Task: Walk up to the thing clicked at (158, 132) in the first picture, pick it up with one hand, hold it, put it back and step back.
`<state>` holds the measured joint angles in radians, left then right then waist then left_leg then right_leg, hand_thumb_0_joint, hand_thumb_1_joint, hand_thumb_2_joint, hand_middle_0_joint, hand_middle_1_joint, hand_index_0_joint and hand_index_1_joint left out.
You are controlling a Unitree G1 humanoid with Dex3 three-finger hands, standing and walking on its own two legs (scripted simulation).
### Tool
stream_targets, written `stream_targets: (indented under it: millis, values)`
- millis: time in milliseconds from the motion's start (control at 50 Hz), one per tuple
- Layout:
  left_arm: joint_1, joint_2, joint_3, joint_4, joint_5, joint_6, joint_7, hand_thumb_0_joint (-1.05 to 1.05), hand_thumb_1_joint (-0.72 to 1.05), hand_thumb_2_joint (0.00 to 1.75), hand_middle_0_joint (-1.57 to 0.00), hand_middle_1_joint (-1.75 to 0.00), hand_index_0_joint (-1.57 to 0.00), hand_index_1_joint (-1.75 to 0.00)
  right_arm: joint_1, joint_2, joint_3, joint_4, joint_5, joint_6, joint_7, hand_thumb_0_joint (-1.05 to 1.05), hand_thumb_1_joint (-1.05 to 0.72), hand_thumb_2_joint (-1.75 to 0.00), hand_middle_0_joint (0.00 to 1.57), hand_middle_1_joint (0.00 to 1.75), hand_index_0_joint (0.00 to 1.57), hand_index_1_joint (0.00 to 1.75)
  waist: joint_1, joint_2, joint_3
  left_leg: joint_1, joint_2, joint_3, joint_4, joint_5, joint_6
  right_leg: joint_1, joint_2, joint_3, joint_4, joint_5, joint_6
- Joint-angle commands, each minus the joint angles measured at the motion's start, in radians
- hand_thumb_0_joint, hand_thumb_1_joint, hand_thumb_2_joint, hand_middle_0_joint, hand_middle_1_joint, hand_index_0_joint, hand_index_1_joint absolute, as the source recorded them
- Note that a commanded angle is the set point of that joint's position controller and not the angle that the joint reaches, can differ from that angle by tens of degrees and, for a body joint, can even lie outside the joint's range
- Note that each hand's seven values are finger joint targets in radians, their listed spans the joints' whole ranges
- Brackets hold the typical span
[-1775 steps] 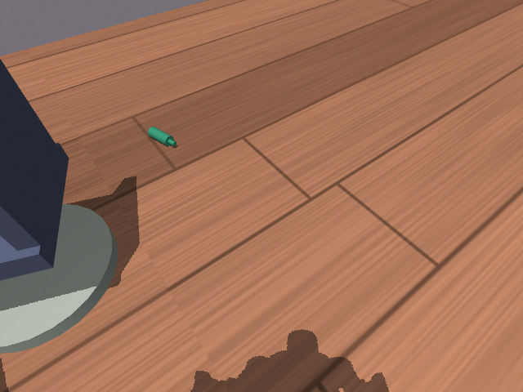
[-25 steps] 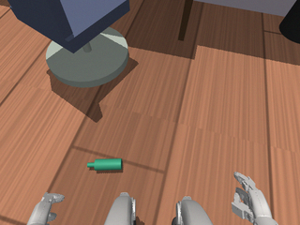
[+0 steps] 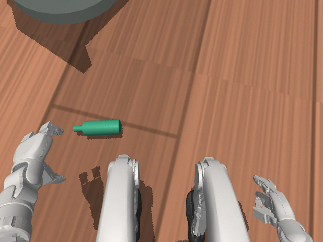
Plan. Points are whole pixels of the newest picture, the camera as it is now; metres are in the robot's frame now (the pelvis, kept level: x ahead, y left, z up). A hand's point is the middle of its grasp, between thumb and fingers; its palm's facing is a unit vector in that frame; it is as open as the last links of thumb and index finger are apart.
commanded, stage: rise first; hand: left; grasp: from above
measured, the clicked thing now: (97, 127) +0.46 +0.30 -0.45
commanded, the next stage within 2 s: none
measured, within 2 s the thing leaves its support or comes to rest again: neither
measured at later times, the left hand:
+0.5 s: hand (68, 140) +0.36 +0.33 -0.25, palm faces -0.47 -0.17 -0.87, open 14.1 cm
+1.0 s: hand (76, 134) +0.39 +0.33 -0.30, palm faces -0.45 -0.06 -0.89, open 14.0 cm
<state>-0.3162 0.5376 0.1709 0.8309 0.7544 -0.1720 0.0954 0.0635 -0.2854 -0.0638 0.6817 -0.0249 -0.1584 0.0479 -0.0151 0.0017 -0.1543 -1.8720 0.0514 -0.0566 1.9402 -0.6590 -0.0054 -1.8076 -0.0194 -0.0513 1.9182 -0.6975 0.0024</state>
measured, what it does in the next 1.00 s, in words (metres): lowers itself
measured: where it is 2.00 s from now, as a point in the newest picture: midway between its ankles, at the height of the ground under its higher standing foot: (164, 226)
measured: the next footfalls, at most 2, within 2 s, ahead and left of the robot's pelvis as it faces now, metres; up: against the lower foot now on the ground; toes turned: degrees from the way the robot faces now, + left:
none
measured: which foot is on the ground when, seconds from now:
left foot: down 0.00-1.00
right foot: down 0.00-1.00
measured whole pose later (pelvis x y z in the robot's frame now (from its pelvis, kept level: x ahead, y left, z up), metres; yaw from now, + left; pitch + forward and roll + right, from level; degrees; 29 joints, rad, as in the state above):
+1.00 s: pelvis -0.02 +0.01 -0.14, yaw -5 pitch +32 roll -8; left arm -0.76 0.76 0.17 1.30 1.27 -0.35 0.38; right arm 0.06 -0.25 -0.01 0.79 -0.15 -0.03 0.12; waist -0.12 -0.04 -0.06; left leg -2.30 0.05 -0.13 2.38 -0.66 0.01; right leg -2.19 0.00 -0.09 2.32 -0.70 0.02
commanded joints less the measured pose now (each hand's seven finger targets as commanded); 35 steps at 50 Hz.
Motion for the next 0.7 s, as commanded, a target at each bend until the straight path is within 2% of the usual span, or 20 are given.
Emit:
stream_targets:
  millis: [0, 20, 100, 120, 160, 180, 220, 240, 260, 280, 340, 360, 420, 460, 480, 560, 580, 620, 660, 680]
  values:
    - [-0.213, 0.318, 0.076, -0.090, 0.064, -0.045, 0.055, 0.00, -0.52, 0.98, -0.11, -1.02, -0.11, -1.02, 0.141, -0.184, -0.073, -0.062, 0.001, -0.012, 0.001, 0.00, -0.90, -0.90, 0.20, 0.30, 0.20, 0.30, 0.005, 0.103, -0.652, 0.421, -0.032, 0.027, -0.153, 0.212, 0.028, 0.214, 0.036, -0.006, -0.182, 0.219, -0.033]
    - [-0.249, 0.359, 0.094, -0.082, 0.080, -0.052, 0.061, 0.00, -0.53, 0.99, -0.12, -1.00, -0.11, -1.01, 0.145, -0.190, -0.076, -0.059, 0.000, -0.005, -0.001, 0.00, -0.90, -0.90, 0.20, 0.30, 0.20, 0.30, 0.008, 0.094, -0.654, 0.404, -0.032, 0.028, -0.145, 0.174, 0.029, 0.205, 0.036, -0.008, -0.181, 0.190, -0.032]
    - [-0.344, 0.376, 0.077, -0.019, 0.135, -0.073, 0.085, 0.00, -0.52, 1.02, -0.06, -1.03, -0.06, -1.03, 0.170, -0.188, -0.066, -0.037, -0.008, 0.014, 0.003, 0.00, -0.87, -0.89, 0.20, 0.30, 0.20, 0.30, -0.013, 0.101, -0.630, 0.315, -0.035, 0.030, -0.100, 0.100, 0.036, 0.157, 0.041, -0.021, -0.145, 0.128, -0.032]
    - [-0.359, 0.397, 0.090, 0.005, 0.145, -0.077, 0.094, 0.00, -0.53, 1.02, -0.06, -1.02, -0.06, -1.03, 0.164, -0.190, -0.063, -0.035, -0.011, 0.020, 0.003, 0.00, -0.87, -0.89, 0.20, 0.30, 0.20, 0.30, -0.009, 0.100, -0.609, 0.308, -0.033, 0.022, -0.098, 0.072, 0.036, 0.125, 0.042, -0.026, -0.137, 0.100, -0.033]
    - [-0.398, 0.404, 0.075, 0.057, 0.174, -0.089, 0.104, 0.00, -0.54, 1.04, -0.05, -1.02, -0.05, -1.03, 0.160, -0.192, -0.055, -0.029, -0.014, 0.030, 0.004, 0.00, -0.87, -0.89, 0.20, 0.30, 0.20, 0.30, -0.027, 0.110, -0.540, 0.245, -0.035, 0.007, -0.096, -0.015, 0.037, 0.059, 0.044, -0.038, -0.113, 0.027, -0.034]
    - [-0.396, 0.402, 0.073, 0.075, 0.187, -0.095, 0.108, 0.00, -0.54, 1.03, -0.05, -1.03, -0.05, -1.03, 0.165, -0.190, -0.054, -0.024, -0.017, 0.036, 0.007, 0.00, -0.87, -0.90, 0.20, 0.30, 0.20, 0.30, -0.021, 0.120, -0.544, 0.238, -0.036, 0.007, -0.090, -0.019, 0.036, 0.059, 0.045, -0.041, -0.101, 0.025, -0.035]
    - [-0.437, 0.447, 0.085, 0.094, 0.222, -0.109, 0.128, 0.00, -0.55, 1.04, -0.06, -1.01, -0.05, -1.02, 0.166, -0.195, -0.049, -0.020, -0.022, 0.047, 0.009, 0.00, -0.88, -0.90, 0.20, 0.30, 0.20, 0.30, -0.025, 0.115, -0.537, 0.208, -0.038, 0.005, -0.067, -0.034, 0.037, 0.032, 0.046, -0.046, -0.084, 0.005, -0.037]
    - [-0.450, 0.420, 0.067, 0.116, 0.235, -0.114, 0.133, 0.00, -0.54, 1.03, -0.05, -1.02, -0.05, -1.02, 0.170, -0.192, -0.042, -0.011, -0.025, 0.052, 0.013, 0.00, -0.88, -0.90, 0.20, 0.30, 0.20, 0.30, -0.031, 0.134, -0.541, 0.225, -0.038, 0.002, -0.054, -0.006, 0.035, 0.012, 0.044, -0.052, -0.062, 0.036, -0.037]
    - [-0.467, 0.437, 0.071, 0.115, 0.242, -0.120, 0.140, 0.00, -0.53, 1.02, -0.06, -1.02, -0.06, -1.01, 0.168, -0.198, -0.043, -0.012, -0.028, 0.056, 0.015, 0.00, -0.88, -0.90, 0.20, 0.30, 0.20, 0.30, -0.031, 0.144, -0.543, 0.228, -0.036, -0.006, -0.052, -0.014, 0.034, -0.012, 0.045, -0.058, -0.046, 0.033, -0.038]
    - [-0.481, 0.425, 0.058, 0.132, 0.259, -0.124, 0.147, 0.00, -0.55, 1.04, -0.05, -1.00, -0.05, -1.01, 0.172, -0.201, -0.041, -0.003, -0.031, 0.061, 0.018, 0.00, -0.88, -0.90, 0.20, 0.30, 0.20, 0.30, -0.039, 0.173, -0.534, 0.233, -0.035, -0.011, -0.045, -0.006, 0.031, -0.038, 0.042, -0.061, -0.025, 0.048, -0.039]
    - [-0.518, 0.458, 0.063, 0.180, 0.299, -0.136, 0.172, 0.00, -0.55, 1.03, -0.06, -0.99, -0.05, -0.99, 0.186, -0.207, -0.034, 0.014, -0.042, 0.074, 0.024, 0.00, -0.89, -0.90, 0.20, 0.30, 0.20, 0.30, -0.050, 0.174, -0.529, 0.221, -0.035, -0.015, -0.008, 0.025, 0.030, -0.068, 0.043, -0.071, 0.006, 0.073, -0.041]
    - [-0.513, 0.467, 0.067, 0.201, 0.314, -0.137, 0.181, 0.00, -0.55, 1.02, -0.06, -0.99, -0.06, -0.99, 0.182, -0.208, -0.033, 0.017, -0.047, 0.079, 0.027, 0.00, -0.89, -0.90, 0.20, 0.30, 0.20, 0.30, -0.043, 0.173, -0.530, 0.219, -0.036, -0.011, 0.005, 0.037, 0.029, -0.074, 0.041, -0.068, 0.012, 0.081, -0.041]
    - [-0.568, 0.472, 0.059, 0.204, 0.345, -0.148, 0.200, 0.00, -0.55, 1.02, -0.06, -0.98, -0.06, -0.98, 0.189, -0.212, -0.032, 0.028, -0.059, 0.092, 0.036, 0.00, -0.90, -0.90, 0.20, 0.30, 0.20, 0.30, -0.056, 0.205, -0.547, 0.225, -0.034, -0.013, 0.031, 0.064, 0.027, -0.105, 0.042, -0.076, 0.045, 0.102, -0.042]
    - [-0.584, 0.485, 0.059, 0.223, 0.368, -0.149, 0.214, 0.00, -0.54, 1.01, -0.06, -0.98, -0.06, -0.98, 0.186, -0.216, -0.034, 0.034, -0.065, 0.099, 0.039, 0.00, -0.90, -0.90, 0.20, 0.30, 0.20, 0.30, -0.053, 0.228, -0.550, 0.227, -0.033, -0.010, 0.044, 0.062, 0.024, -0.124, 0.042, -0.077, 0.059, 0.103, -0.043]
    - [-0.594, 0.480, 0.052, 0.233, 0.375, -0.151, 0.222, 0.00, -0.55, 1.02, -0.07, -0.97, -0.06, -0.98, 0.187, -0.214, -0.032, 0.036, -0.069, 0.101, 0.041, 0.00, -0.90, -0.90, 0.20, 0.30, 0.20, 0.30, -0.063, 0.223, -0.540, 0.211, -0.034, -0.007, 0.054, 0.052, 0.025, -0.125, 0.042, -0.078, 0.059, 0.095, -0.042]
    - [-0.637, 0.491, 0.052, 0.230, 0.403, -0.157, 0.246, 0.00, -0.54, 1.00, -0.07, -0.98, -0.07, -0.98, 0.199, -0.214, -0.032, 0.049, -0.086, 0.109, 0.047, 0.00, -0.90, -0.90, 0.20, 0.30, 0.20, 0.30, -0.070, 0.215, -0.587, 0.198, -0.036, 0.010, 0.104, 0.110, 0.030, -0.094, 0.047, -0.075, 0.070, 0.145, -0.037]
    - [-0.633, 0.505, 0.059, 0.252, 0.411, -0.156, 0.252, 0.00, -0.53, 0.99, -0.07, -0.98, -0.07, -0.98, 0.193, -0.217, -0.034, 0.051, -0.088, 0.111, 0.047, 0.00, -0.90, -0.90, 0.20, 0.30, 0.20, 0.30, -0.071, 0.191, -0.582, 0.189, -0.035, 0.003, 0.108, 0.096, 0.031, -0.113, 0.048, -0.078, 0.078, 0.131, -0.039]
    - [-0.644, 0.474, 0.034, 0.287, 0.426, -0.157, 0.260, 0.00, -0.53, 0.99, -0.07, -0.99, -0.07, -0.99, 0.188, -0.214, -0.029, 0.064, -0.096, 0.113, 0.050, 0.00, -0.91, -0.90, 0.20, 0.30, 0.20, 0.30, -0.078, 0.219, -0.544, 0.179, -0.032, -0.001, 0.113, 0.087, 0.030, -0.141, 0.045, -0.083, 0.096, 0.126, -0.037]
    - [-0.657, 0.513, 0.056, 0.283, 0.439, -0.159, 0.270, 0.00, -0.52, 0.98, -0.09, -0.97, -0.09, -0.97, 0.183, -0.215, -0.032, 0.065, -0.099, 0.116, 0.050, 0.00, -0.90, -0.90, 0.20, 0.30, 0.20, 0.30, -0.070, 0.204, -0.565, 0.176, -0.033, -0.001, 0.128, 0.086, 0.031, -0.144, 0.048, -0.082, 0.101, 0.122, -0.039]
    - [-0.677, 0.512, 0.051, 0.270, 0.451, -0.162, 0.278, 0.00, -0.52, 0.98, -0.08, -0.98, -0.08, -0.98, 0.184, -0.214, -0.030, 0.067, -0.101, 0.117, 0.051, 0.00, -0.90, -0.90, 0.20, 0.30, 0.20, 0.30, -0.074, 0.225, -0.570, 0.168, -0.035, 0.009, 0.136, 0.096, 0.032, -0.136, 0.049, -0.080, 0.103, 0.131, -0.037]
